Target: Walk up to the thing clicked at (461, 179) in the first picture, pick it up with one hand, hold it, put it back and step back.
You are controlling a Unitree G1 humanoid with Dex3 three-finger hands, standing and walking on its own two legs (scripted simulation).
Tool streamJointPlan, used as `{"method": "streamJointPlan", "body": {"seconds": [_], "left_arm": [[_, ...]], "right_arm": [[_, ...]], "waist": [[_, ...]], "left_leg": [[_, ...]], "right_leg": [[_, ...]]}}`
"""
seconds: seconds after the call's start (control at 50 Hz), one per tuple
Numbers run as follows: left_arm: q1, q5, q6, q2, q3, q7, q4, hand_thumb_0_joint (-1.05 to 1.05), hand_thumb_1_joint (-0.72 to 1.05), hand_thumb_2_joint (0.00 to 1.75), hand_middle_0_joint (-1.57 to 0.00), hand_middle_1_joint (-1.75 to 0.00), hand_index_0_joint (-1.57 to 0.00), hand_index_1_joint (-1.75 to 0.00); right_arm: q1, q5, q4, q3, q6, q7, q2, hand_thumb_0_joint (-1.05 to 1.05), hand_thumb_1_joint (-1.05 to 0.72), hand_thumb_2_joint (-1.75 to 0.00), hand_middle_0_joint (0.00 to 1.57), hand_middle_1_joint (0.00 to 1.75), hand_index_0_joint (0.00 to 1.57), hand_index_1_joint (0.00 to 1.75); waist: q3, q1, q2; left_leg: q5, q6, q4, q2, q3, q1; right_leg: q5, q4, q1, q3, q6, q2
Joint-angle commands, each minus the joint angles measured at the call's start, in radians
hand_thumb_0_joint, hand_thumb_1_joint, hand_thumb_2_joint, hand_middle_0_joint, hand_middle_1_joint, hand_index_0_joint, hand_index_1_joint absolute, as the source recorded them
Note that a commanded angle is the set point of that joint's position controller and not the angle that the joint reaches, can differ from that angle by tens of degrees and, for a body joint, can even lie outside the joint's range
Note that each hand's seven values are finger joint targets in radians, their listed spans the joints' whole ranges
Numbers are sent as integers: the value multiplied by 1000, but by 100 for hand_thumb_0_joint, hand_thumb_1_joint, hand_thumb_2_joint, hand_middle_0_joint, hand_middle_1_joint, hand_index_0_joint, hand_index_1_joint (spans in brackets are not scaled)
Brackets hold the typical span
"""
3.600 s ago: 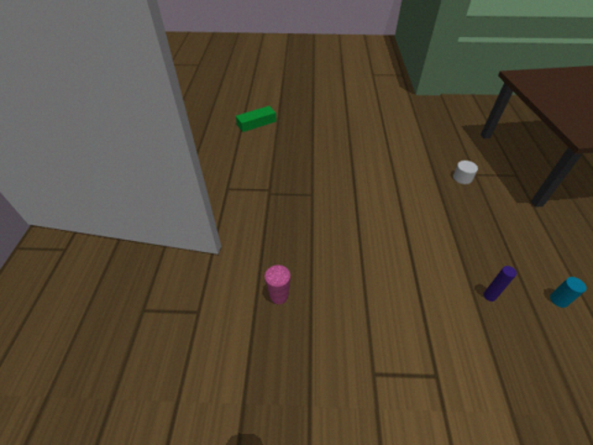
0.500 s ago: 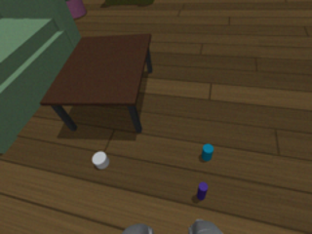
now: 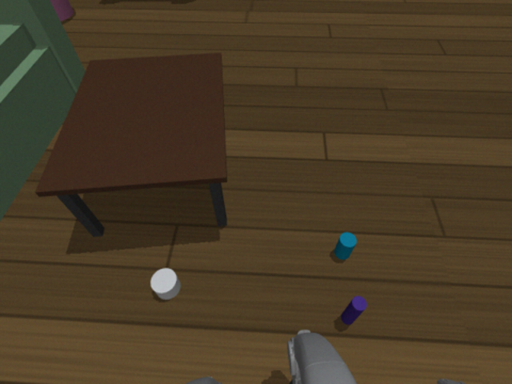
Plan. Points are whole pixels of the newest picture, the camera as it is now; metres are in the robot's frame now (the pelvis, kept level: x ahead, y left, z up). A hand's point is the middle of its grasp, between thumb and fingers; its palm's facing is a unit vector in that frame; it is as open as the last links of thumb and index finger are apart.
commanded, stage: walk up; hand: left
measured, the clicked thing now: (166, 283) +0.55 +0.32 -0.70
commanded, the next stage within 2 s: none
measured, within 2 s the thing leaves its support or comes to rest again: neither
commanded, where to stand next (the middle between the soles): +0.14 +0.19 m, yaw -11 degrees
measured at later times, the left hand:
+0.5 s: hand out of the picture +0.11 +0.52 -0.12, palm faces -0.11 -0.77 -0.63, open 7.4 cm
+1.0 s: hand (1, 342) +0.25 +0.46 -0.14, palm faces -0.24 -0.91 -0.35, open 7.4 cm
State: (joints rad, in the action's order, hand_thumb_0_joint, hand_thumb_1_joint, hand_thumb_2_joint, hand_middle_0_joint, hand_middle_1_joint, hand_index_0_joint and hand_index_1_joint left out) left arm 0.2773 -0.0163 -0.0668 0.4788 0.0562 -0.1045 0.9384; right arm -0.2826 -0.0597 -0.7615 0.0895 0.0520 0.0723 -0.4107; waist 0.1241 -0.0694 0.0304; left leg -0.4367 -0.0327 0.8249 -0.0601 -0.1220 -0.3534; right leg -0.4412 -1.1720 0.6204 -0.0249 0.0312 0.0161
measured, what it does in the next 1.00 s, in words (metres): steps to the left: right foot, then left foot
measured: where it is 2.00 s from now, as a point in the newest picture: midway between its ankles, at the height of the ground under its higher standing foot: outside the picture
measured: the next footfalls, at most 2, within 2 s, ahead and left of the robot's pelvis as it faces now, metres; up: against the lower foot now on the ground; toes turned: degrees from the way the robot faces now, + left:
right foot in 0.14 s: +0.13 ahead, -0.04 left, +0.00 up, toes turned -6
left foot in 0.48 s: +0.15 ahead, +0.33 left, +0.00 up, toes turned -14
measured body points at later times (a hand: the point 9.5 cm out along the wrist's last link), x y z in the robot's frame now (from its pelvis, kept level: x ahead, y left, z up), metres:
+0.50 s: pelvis +0.03 +0.19 -0.03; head +0.05 +0.15 +0.42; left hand +0.12 +0.56 -0.08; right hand +0.10 -0.17 -0.14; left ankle +0.06 +0.37 -0.71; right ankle +0.09 -0.03 -0.70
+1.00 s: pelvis +0.07 +0.24 +0.01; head +0.11 +0.23 +0.45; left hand +0.26 +0.50 -0.11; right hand +0.03 -0.09 -0.11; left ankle +0.08 +0.37 -0.67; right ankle +0.05 +0.13 -0.70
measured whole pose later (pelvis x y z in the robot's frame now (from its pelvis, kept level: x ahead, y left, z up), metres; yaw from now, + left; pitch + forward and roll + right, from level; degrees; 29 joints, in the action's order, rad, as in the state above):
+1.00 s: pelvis +0.07 +0.24 +0.01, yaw -13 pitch -2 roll +1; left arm 0.11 0.01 0.00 0.37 0.05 0.01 0.88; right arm -0.26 0.01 -0.93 0.03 -0.04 -0.04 -0.41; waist 0.14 -0.02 -0.04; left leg -0.57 -0.01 1.00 -0.04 -0.05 -0.40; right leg -0.40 -0.79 0.35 0.01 0.05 0.00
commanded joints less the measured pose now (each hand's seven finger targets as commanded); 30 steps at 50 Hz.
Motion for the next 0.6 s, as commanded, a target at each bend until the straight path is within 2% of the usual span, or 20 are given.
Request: {"method": "streamJointPlan", "body": {"seconds": [0.0, 0.04, 0.08, 0.1, 0.12, 0.14, 0.16, 0.18, 0.22, 0.24, 0.32, 0.38, 0.44, 0.46, 0.48, 0.5, 0.52, 0.54, 0.56, 0.58], "left_arm": [[99, -3, -24, 171, 52, -14, -68, 0, 90, 90, -20, -30, -20, -30], [143, -1, -23, 160, 56, -17, -70, 0, 90, 90, -20, -30, -20, -30], [341, 10, -30, 212, 90, -37, -30, 0, 90, 90, -20, -30, -20, -30], [366, 27, -29, 284, 115, -50, -48, 0, 90, 90, -20, -30, -20, -30], [289, 31, -27, 316, 109, -56, -110, 0, 90, 90, -20, -30, -20, -30], [186, 20, -21, 324, 110, -62, -146, 0, 90, 90, -20, -30, -20, -30], [134, 16, -26, 306, 105, -61, -160, 0, 90, 90, -20, -30, -20, -30], [101, 17, -31, 278, 95, -57, -164, 0, 90, 90, -20, -30, -20, -30], [67, 32, -36, 274, 93, -47, -160, 0, 90, 90, -20, -30, -20, -30], [64, 39, -36, 277, 97, -40, -161, 0, 90, 90, -20, -30, -20, -30], [68, 56, -40, 321, 121, -29, -160, 0, 90, 90, -20, -30, -20, -30], [35, 68, -24, 318, 121, -13, -159, 0, 90, 90, -20, -30, -20, -30], [-62, 69, 1, 276, 104, 7, -155, 0, 90, 90, -20, -30, -20, -30], [-39, 69, 14, 210, 85, 9, -134, 0, 90, 90, -20, -30, -20, -30], [-30, 55, 16, 111, 55, 9, -141, 0, 90, 90, -20, -30, -20, -30], [-87, 49, 7, 145, 52, -6, -161, 0, 90, 90, -20, -30, -20, -30], [-139, 55, -4, 203, 57, -7, -143, 0, 90, 90, -20, -30, -20, -30], [-91, 38, -9, 214, 64, 6, -96, 0, 90, 90, -20, -30, -20, -30], [-19, 25, -6, 191, 62, 23, -45, 0, 90, 90, -20, -30, -20, -30], [15, 21, -3, 185, 63, 40, -23, 0, 90, 90, -20, -30, -20, -30]], "right_arm": [[14, -16, 114, 65, -24, -24, -239, 0, -90, -90, 20, 30, 20, 30], [49, -16, 136, 57, -10, -23, -224, 0, -90, -90, 20, 30, 20, 30], [117, -3, 182, 41, -4, -19, -187, 0, -90, -90, 20, 30, 20, 30], [32, 3, 181, 27, -2, -21, -134, 0, -90, -90, 20, 30, 20, 30], [-43, 1, 167, 29, 15, -27, -149, 0, -90, -90, 20, 30, 20, 30], [-14, -6, 163, 62, 32, -40, -237, 0, -90, -90, 20, 30, 20, 30], [6, -11, 149, 72, 37, -42, -259, 0, -90, -90, 20, 30, 20, 30], [13, -10, 133, 78, 35, -36, -263, 0, -90, -90, 20, 30, 20, 30], [-27, -6, 108, 80, 39, -25, -258, 0, -90, -90, 20, 30, 20, 30], [-43, -9, 100, 81, 42, -16, -254, 0, -90, -90, 20, 30, 20, 30], [-12, -8, 109, 84, 50, 1, -241, 0, -90, -90, 20, 30, 20, 30], [5, 17, 80, 82, 44, 0, -228, 0, -90, -90, 20, 30, 20, 30], [-170, 35, -4, 88, 15, -19, -226, 0, -90, -90, 20, 30, 20, 30], [-235, 26, -37, 93, 2, -30, -243, 0, -90, -90, 20, 30, 20, 30], [-237, 6, -27, 97, -13, -42, -308, 0, -90, -90, 20, 30, 20, 30], [-56, 33, 22, 103, -21, -46, -428, 0, -90, -90, 20, 30, 20, 30], [77, 33, 40, 96, -37, -52, -420, 0, -90, -90, 20, 30, 20, 30], [108, 30, 35, 75, -53, -63, -357, 0, -90, -90, 20, 30, 20, 30], [126, 28, 20, 60, -65, -73, -331, 0, -90, -90, 20, 30, 20, 30], [113, 36, 0, 51, -77, -79, -320, 0, -90, -90, 20, 30, 20, 30]], "waist": [[-86, 8, 198], [-103, 50, 161], [-185, 180, -20], [-214, 184, -192], [-247, 115, -123], [-226, 114, -24], [-153, 97, 32], [-94, 79, 58], [-54, 47, -50], [-55, 44, -97], [-70, 59, -180], [-82, 73, -265], [-149, -24, -181], [-129, -55, -34], [-72, -61, 203], [-8, -11, 245], [85, 24, 105], [95, 53, 12], [64, 77, 46], [36, 81, 97]], "left_leg": [[535, -185, -307, -199, 229, 148], [517, -154, -259, -186, 204, 67], [528, -61, 44, -106, 91, -86], [76, 21, 257, -21, 80, -308], [-169, 63, 412, -5, 188, -386], [-192, 61, 538, -13, 242, -364], [-148, 51, 569, -52, 270, -360], [-77, 49, 571, -66, 279, -348], [-10, 40, 529, -67, 251, -296], [7, 39, 529, -62, 237, -274], [15, 45, 399, -86, 175, -240], [-83, 33, 238, -49, 107, -134], [-47, 21, -33, 23, 6, 169], [-117, 21, -153, 38, 45, 189], [-417, -46, -379, -152, 436, 125], [-461, -183, -586, -385, 844, -44], [-414, -231, -592, -425, 872, -142], [-302, -199, -485, -347, 685, -126], [-248, -156, -429, -274, 567, -97], [-137, -148, -388, -261, 515, -59]], "right_leg": [[23, 226, -55, -63, 2, 9], [111, 385, -231, -45, 23, 5], [297, 665, -580, 22, 36, 30], [296, 713, -754, 335, 110, 197], [199, 741, -722, 639, 195, 421], [91, 809, -551, 740, 307, 492], [38, 810, -444, 679, 308, 456], [18, 794, -359, 566, 264, 381], [3, 741, -244, 404, 196, 280], [-15, 728, -211, 358, 191, 252], [-158, 701, -143, 321, 182, 204], [-283, 667, -50, 309, 174, 155], [-253, 499, 76, 204, 114, 108], [-258, 294, 122, 154, 84, 39], [-198, -10, 253, 104, 37, -95], [-138, -59, 286, 133, 10, -84], [-97, -93, 231, 171, 1, -23], [-37, -79, 187, 177, -7, -7], [1, -38, 124, 167, -13, 4], [11, 10, 69, 122, -11, 7]]}}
